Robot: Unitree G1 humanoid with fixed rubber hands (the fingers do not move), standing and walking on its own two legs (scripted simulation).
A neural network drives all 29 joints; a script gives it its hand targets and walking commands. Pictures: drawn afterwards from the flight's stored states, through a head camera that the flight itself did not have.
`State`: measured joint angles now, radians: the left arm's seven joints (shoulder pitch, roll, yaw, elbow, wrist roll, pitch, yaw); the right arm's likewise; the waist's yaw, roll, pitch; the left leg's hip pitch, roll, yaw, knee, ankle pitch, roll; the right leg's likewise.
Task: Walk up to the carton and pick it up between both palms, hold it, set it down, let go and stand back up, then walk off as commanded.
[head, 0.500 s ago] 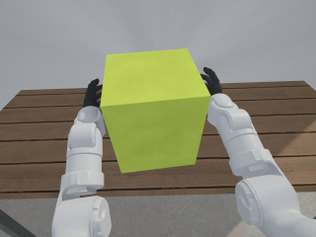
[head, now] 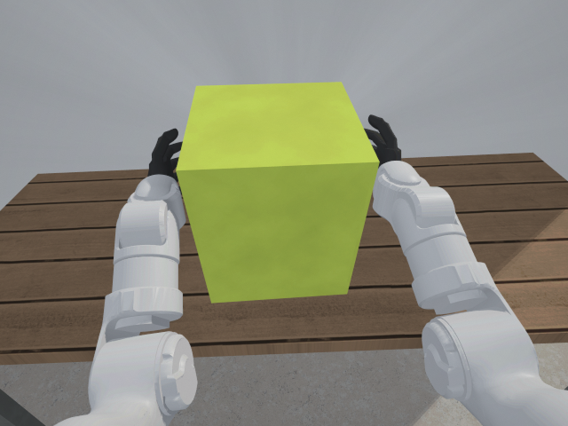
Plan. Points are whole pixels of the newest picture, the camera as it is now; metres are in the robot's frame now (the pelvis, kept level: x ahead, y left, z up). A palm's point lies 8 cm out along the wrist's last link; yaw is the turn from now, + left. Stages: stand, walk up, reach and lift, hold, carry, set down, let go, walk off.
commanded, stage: reach and lift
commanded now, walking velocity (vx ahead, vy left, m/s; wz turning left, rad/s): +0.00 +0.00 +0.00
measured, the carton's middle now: (275, 194) +0.41 +0.03 +0.18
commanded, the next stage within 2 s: hold in 0.62 s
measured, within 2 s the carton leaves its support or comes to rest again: neither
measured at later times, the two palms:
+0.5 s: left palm (159, 177) +0.38 +0.18 +0.24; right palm (385, 162) +0.39 -0.12 +0.24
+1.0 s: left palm (153, 173) +0.36 +0.18 +0.26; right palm (391, 151) +0.38 -0.12 +0.26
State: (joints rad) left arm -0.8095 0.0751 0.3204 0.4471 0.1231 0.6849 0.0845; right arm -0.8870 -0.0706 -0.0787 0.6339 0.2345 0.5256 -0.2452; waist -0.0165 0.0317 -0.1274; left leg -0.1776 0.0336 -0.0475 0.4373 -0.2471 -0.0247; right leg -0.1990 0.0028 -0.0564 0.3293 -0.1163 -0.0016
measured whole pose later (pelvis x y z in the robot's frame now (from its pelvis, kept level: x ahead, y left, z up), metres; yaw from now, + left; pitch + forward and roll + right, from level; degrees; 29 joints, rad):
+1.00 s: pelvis -0.01 +0.00 +0.00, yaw +0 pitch -1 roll -1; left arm -0.84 0.10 0.33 0.38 0.12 0.82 0.07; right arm -0.96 -0.08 -0.09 0.63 0.28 0.65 -0.28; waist -0.02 0.03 -0.17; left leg -0.18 0.03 -0.05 0.44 -0.24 -0.02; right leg -0.20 0.00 -0.05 0.33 -0.11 0.00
